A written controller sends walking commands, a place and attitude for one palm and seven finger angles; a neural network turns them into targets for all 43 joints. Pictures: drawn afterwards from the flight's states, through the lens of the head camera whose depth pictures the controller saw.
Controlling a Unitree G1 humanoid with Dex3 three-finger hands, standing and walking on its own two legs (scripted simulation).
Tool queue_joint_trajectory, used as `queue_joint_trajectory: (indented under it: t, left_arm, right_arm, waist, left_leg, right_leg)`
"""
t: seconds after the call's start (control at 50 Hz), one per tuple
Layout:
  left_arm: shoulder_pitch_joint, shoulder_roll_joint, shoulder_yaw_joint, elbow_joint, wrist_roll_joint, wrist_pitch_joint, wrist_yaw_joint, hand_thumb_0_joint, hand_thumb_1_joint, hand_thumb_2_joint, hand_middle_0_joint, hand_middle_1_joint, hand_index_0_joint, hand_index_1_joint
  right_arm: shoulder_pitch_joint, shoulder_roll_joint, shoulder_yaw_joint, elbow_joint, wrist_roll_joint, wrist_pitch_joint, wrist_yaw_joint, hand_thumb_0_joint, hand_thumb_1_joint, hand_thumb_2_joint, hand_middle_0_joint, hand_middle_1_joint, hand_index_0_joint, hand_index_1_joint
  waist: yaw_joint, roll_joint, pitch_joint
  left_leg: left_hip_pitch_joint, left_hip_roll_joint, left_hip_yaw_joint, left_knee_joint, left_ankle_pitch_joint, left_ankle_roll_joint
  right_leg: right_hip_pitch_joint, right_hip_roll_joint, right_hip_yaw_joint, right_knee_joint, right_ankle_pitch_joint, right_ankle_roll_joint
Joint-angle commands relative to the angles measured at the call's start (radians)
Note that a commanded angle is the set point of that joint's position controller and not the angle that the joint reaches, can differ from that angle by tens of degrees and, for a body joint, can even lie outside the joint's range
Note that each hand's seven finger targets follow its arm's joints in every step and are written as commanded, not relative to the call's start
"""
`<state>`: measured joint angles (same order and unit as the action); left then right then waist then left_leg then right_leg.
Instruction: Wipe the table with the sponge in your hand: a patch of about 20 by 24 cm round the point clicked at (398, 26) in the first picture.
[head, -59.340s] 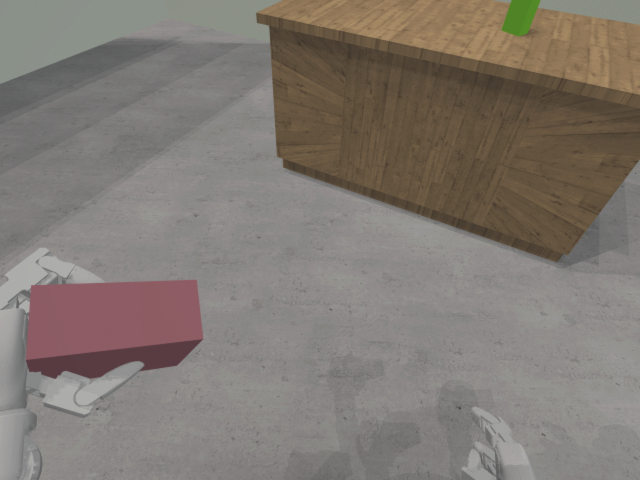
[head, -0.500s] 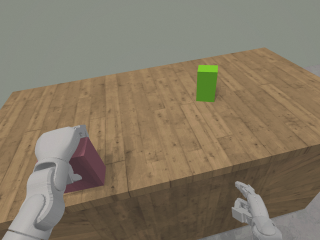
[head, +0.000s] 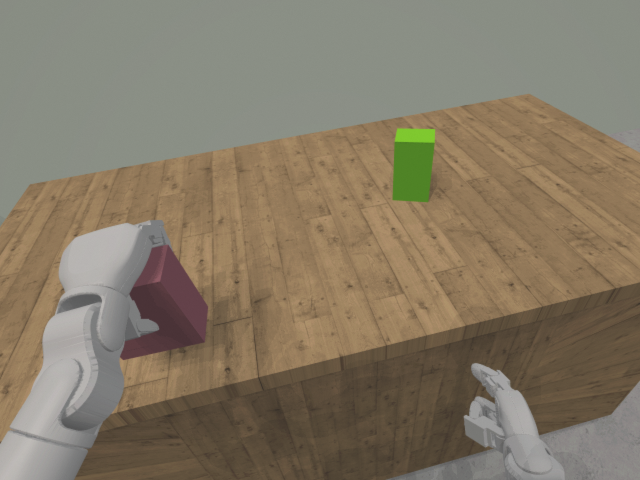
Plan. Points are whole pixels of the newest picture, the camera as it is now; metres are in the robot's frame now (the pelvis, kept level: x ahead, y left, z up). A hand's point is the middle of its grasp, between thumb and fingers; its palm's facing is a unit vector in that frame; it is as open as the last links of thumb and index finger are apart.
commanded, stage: lift the sponge slowly off the table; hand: left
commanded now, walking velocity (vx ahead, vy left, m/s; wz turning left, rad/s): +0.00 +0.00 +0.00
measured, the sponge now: (152, 315) +0.26 +0.28 +0.10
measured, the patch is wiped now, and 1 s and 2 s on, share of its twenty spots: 1.00 1.00 1.00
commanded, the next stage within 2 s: bring the sponge back beside the body in 0.64 s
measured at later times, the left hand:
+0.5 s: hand (137, 252) +0.27 +0.27 +0.20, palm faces +0.24 -0.11 -0.97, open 10.1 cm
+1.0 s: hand (129, 268) +0.26 +0.27 +0.19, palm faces +0.21 -0.12 -0.97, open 10.1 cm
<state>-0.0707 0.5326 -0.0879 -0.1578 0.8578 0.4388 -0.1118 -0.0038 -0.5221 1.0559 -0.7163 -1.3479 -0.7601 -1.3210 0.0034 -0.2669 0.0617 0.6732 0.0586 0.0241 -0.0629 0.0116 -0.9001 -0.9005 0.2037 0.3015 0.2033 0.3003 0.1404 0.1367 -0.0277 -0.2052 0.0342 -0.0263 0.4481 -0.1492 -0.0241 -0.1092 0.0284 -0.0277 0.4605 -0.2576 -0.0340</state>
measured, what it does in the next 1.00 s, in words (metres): stands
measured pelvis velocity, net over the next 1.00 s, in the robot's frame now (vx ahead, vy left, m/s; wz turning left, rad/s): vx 0.00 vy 0.00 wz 0.00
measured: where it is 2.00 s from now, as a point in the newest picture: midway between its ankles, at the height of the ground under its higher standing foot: outside the picture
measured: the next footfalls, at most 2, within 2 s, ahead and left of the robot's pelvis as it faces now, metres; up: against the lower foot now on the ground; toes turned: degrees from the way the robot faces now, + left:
none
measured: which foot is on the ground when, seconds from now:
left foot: down 0.00-1.00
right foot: down 0.00-1.00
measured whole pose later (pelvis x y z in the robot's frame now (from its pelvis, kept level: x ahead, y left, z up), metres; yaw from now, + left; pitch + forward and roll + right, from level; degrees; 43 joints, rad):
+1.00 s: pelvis +0.00 +0.00 +0.00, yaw +0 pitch -5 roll +0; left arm -0.06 0.57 -0.06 -0.30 0.80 0.48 -0.15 0.00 -0.52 1.06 -0.72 -1.35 -0.76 -1.32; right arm 0.00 -0.27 0.07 0.63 0.07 0.04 -0.07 0.01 -0.90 -0.90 0.20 0.30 0.20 0.30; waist 0.15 0.14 -0.03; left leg -0.23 0.03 -0.02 0.47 -0.16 -0.02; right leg -0.14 0.03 -0.02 0.48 -0.27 -0.03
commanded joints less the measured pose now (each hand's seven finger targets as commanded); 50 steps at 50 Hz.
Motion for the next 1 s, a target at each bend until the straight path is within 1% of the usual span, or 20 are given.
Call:
queue_joint_trajectory:
  t: [0.0, 0.04, 0.08, 0.24, 0.28, 0.4, 0.44, 0.48, 0.54, 0.56, 0.58, 0.64, 0.68, 0.74, 0.76, 0.82, 0.84, 0.9, 0.94, 0.98]
  left_arm:
    - [-0.360, 0.208, 0.132, -0.208, 0.035, -0.025, 0.031, 0.000, 0.100, 1.300, -1.200, -1.600, -1.200, -1.600]
    - [-0.368, 0.267, 0.182, -0.260, 0.040, -0.030, 0.032, 0.000, 0.100, 1.300, -1.200, -1.600, -1.200, -1.600]
    - [-0.347, 0.218, 0.152, -0.251, 0.029, -0.030, 0.034, 0.000, 0.100, 1.300, -1.200, -1.600, -1.200, -1.600]
    - [-0.383, 0.261, 0.201, -0.277, 0.005, -0.007, 0.045, 0.000, 0.100, 1.300, -1.200, -1.600, -1.200, -1.600]
    - [-0.390, 0.236, 0.182, -0.219, -0.003, 0.004, 0.043, 0.000, 0.100, 1.300, -1.200, -1.600, -1.200, -1.600]
    - [-0.432, 0.229, 0.156, -0.224, -0.005, 0.024, 0.025, 0.000, 0.100, 1.300, -1.200, -1.600, -1.200, -1.600]
    - [-0.435, 0.279, 0.195, -0.285, -0.003, 0.025, 0.020, 0.000, 0.100, 1.300, -1.200, -1.600, -1.200, -1.600]
    - [-0.429, 0.235, 0.160, -0.270, -0.011, 0.031, 0.013, 0.000, 0.100, 1.300, -1.200, -1.600, -1.200, -1.600]
    - [-0.426, 0.314, 0.227, -0.277, -0.010, 0.035, 0.011, 0.000, 0.100, 1.300, -1.200, -1.600, -1.200, -1.600]
    - [-0.438, 0.260, 0.183, -0.281, -0.015, 0.038, 0.008, 0.000, 0.100, 1.300, -1.200, -1.600, -1.200, -1.600]
    - [-0.412, 0.267, 0.195, -0.238, -0.016, 0.040, 0.009, 0.000, 0.100, 1.300, -1.200, -1.600, -1.200, -1.600]
    - [-0.398, 0.294, 0.217, -0.290, -0.021, 0.040, 0.005, 0.000, 0.100, 1.300, -1.200, -1.600, -1.200, -1.600]
    - [-0.404, 0.245, 0.176, -0.262, -0.023, 0.042, 0.003, 0.000, 0.100, 1.300, -1.200, -1.600, -1.200, -1.600]
    - [-0.382, 0.295, 0.216, -0.332, -0.019, 0.037, 0.003, 0.000, 0.100, 1.300, -1.200, -1.600, -1.200, -1.600]
    - [-0.373, 0.248, 0.179, -0.340, -0.023, 0.038, 0.001, 0.000, 0.100, 1.300, -1.200, -1.600, -1.200, -1.600]
    - [-0.328, 0.285, 0.217, -0.308, -0.022, 0.035, 0.003, 0.000, 0.100, 1.300, -1.200, -1.600, -1.200, -1.600]
    - [-0.349, 0.306, 0.232, -0.333, -0.021, 0.034, 0.005, 0.000, 0.100, 1.300, -1.200, -1.600, -1.200, -1.600]
    - [-0.306, 0.272, 0.210, -0.313, -0.023, 0.027, 0.009, 0.000, 0.100, 1.300, -1.200, -1.600, -1.200, -1.600]
    - [-0.313, 0.319, 0.250, -0.344, -0.019, 0.022, 0.012, 0.000, 0.100, 1.300, -1.200, -1.600, -1.200, -1.600]
    - [-0.283, 0.275, 0.219, -0.322, -0.022, 0.019, 0.013, 0.000, 0.100, 1.300, -1.200, -1.600, -1.200, -1.600]
  right_arm:
    - [-0.271, -0.080, -0.029, -0.188, -0.002, -0.066, -0.008, 0.000, -0.900, -0.900, 0.200, 0.300, 0.200, 0.300]
    - [-0.275, -0.085, -0.033, -0.200, -0.002, -0.072, -0.009, 0.000, -0.900, -0.900, 0.200, 0.300, 0.200, 0.300]
    - [-0.272, -0.073, -0.027, -0.199, -0.004, -0.074, -0.004, 0.000, -0.900, -0.900, 0.200, 0.300, 0.200, 0.300]
    - [-0.281, -0.082, -0.026, -0.210, 0.003, -0.056, -0.006, 0.000, -0.900, -0.900, 0.200, 0.300, 0.200, 0.300]
    - [-0.274, -0.077, -0.022, -0.200, 0.005, -0.054, -0.009, 0.000, -0.900, -0.900, 0.200, 0.300, 0.200, 0.300]
    - [-0.278, -0.080, -0.018, -0.216, 0.008, -0.053, -0.014, 0.000, -0.900, -0.900, 0.200, 0.300, 0.200, 0.300]
    - [-0.286, -0.084, -0.020, -0.226, 0.009, -0.054, -0.012, 0.000, -0.900, -0.900, 0.200, 0.300, 0.200, 0.300]
    - [-0.287, -0.072, -0.014, -0.224, 0.010, -0.056, -0.011, 0.000, -0.900, -0.900, 0.200, 0.300, 0.200, 0.300]
    - [-0.278, -0.089, -0.021, -0.223, 0.010, -0.047, -0.012, 0.000, -0.900, -0.900, 0.200, 0.300, 0.200, 0.300]
    - [-0.287, -0.075, -0.011, -0.241, 0.011, -0.049, -0.012, 0.000, -0.900, -0.900, 0.200, 0.300, 0.200, 0.300]
    - [-0.276, -0.078, -0.016, -0.222, 0.012, -0.046, -0.012, 0.000, -0.900, -0.900, 0.200, 0.300, 0.200, 0.300]
    - [-0.284, -0.086, -0.019, -0.233, 0.014, -0.041, -0.009, 0.000, -0.900, -0.900, 0.200, 0.300, 0.200, 0.300]
    - [-0.279, -0.077, -0.014, -0.230, 0.014, -0.043, -0.009, 0.000, -0.900, -0.900, 0.200, 0.300, 0.200, 0.300]
    - [-0.287, -0.084, -0.020, -0.239, 0.013, -0.044, -0.009, 0.000, -0.900, -0.900, 0.200, 0.300, 0.200, 0.300]
    - [-0.290, -0.073, -0.012, -0.254, 0.010, -0.048, -0.006, 0.000, -0.900, -0.900, 0.200, 0.300, 0.200, 0.300]
    - [-0.275, -0.084, -0.019, -0.232, 0.007, -0.034, -0.008, 0.000, -0.900, -0.900, 0.200, 0.300, 0.200, 0.300]
    - [-0.283, -0.086, -0.018, -0.238, 0.010, -0.038, -0.010, 0.000, -0.900, -0.900, 0.200, 0.300, 0.200, 0.300]
    - [-0.274, -0.079, -0.017, -0.235, 0.004, -0.043, -0.009, 0.000, -0.900, -0.900, 0.200, 0.300, 0.200, 0.300]
    - [-0.280, -0.086, -0.020, -0.234, 0.006, -0.046, -0.011, 0.000, -0.900, -0.900, 0.200, 0.300, 0.200, 0.300]
    - [-0.273, -0.075, -0.018, -0.230, 0.003, -0.051, -0.012, 0.000, -0.900, -0.900, 0.200, 0.300, 0.200, 0.300]
  waist:
    - [-0.008, -0.055, -0.158]
    - [0.000, -0.036, -0.196]
    - [0.004, -0.061, -0.183]
    - [0.008, -0.045, -0.180]
    - [0.002, -0.090, -0.173]
    - [0.006, -0.069, -0.198]
    - [0.007, -0.041, -0.221]
    - [0.004, -0.059, -0.199]
    - [0.006, -0.076, -0.211]
    - [0.014, -0.069, -0.220]
    - [0.005, -0.099, -0.188]
    - [0.008, -0.056, -0.211]
    - [0.003, -0.078, -0.193]
    - [0.008, -0.045, -0.218]
    - [0.017, -0.062, -0.229]
    - [0.010, -0.087, -0.197]
    - [0.005, -0.052, -0.189]
    - [0.013, -0.077, -0.182]
    - [0.011, -0.051, -0.194]
    - [0.010, -0.075, -0.185]
  left_leg:
    - [0.127, -0.060, -0.001, -0.042, 0.038, 0.056]
    - [0.139, -0.058, -0.008, -0.042, 0.057, 0.056]
    - [0.130, -0.059, -0.004, -0.040, 0.078, 0.055]
    - [0.121, -0.054, -0.007, -0.054, 0.053, 0.048]
    - [0.116, -0.053, -0.002, -0.045, 0.058, 0.047]
    - [0.115, -0.056, -0.004, -0.043, 0.060, 0.049]
    - [0.121, -0.054, -0.010, -0.043, 0.066, 0.048]
    - [0.119, -0.054, -0.006, -0.034, 0.083, 0.048]
    - [0.115, -0.051, -0.010, -0.033, 0.074, 0.048]
    - [0.103, -0.057, -0.004, -0.029, 0.080, 0.048]
    - [0.104, -0.053, -0.006, -0.027, 0.080, 0.048]
    - [0.110, -0.052, -0.006, -0.027, 0.084, 0.047]
    - [0.104, -0.052, -0.004, -0.024, 0.084, 0.047]
    - [0.121, -0.051, -0.008, -0.020, 0.099, 0.050]
    - [0.111, -0.057, -0.005, -0.016, 0.107, 0.050]
    - [0.107, -0.055, -0.002, -0.013, 0.089, 0.052]
    - [0.106, -0.050, -0.008, -0.023, 0.067, 0.048]
    - [0.104, -0.054, -0.005, -0.018, 0.074, 0.050]
    - [0.110, -0.051, -0.012, -0.020, 0.067, 0.048]
    - [0.113, -0.053, -0.005, -0.010, 0.085, 0.050]
  right_leg:
    - [-0.083, 0.008, 0.054, -0.130, 0.050, -0.031]
    - [-0.056, 0.013, 0.076, -0.118, 0.073, -0.039]
    - [-0.059, 0.009, 0.055, -0.117, 0.088, -0.035]
    - [-0.059, 0.015, 0.079, -0.120, 0.064, -0.042]
    - [-0.073, 0.010, 0.065, -0.125, 0.066, -0.035]
    - [-0.064, 0.005, 0.057, -0.114, 0.079, -0.035]
    - [-0.048, 0.009, 0.073, -0.103, 0.089, -0.041]
    - [-0.069, 0.006, 0.057, -0.105, 0.096, -0.035]
    - [-0.060, 0.009, 0.083, -0.102, 0.096, -0.039]
    - [-0.055, 0.001, 0.064, -0.095, 0.101, -0.037]
    - [-0.078, 0.006, 0.067, -0.104, 0.096, -0.033]
    - [-0.061, 0.007, 0.077, -0.094, 0.113, -0.038]
    - [-0.079, 0.003, 0.056, -0.098, 0.107, -0.032]
    - [-0.062, 0.008, 0.076, -0.090, 0.127, -0.040]
    - [-0.052, 0.001, 0.058, -0.084, 0.134, -0.036]
    - [-0.074, 0.003, 0.068, -0.097, 0.118, -0.030]
    - [-0.077, 0.009, 0.084, -0.097, 0.085, -0.037]
    - [-0.082, 0.005, 0.062, -0.100, 0.085, -0.031]
    - [-0.076, 0.010, 0.085, -0.099, 0.075, -0.039]
    - [-0.084, 0.004, 0.068, -0.100, 0.090, -0.032]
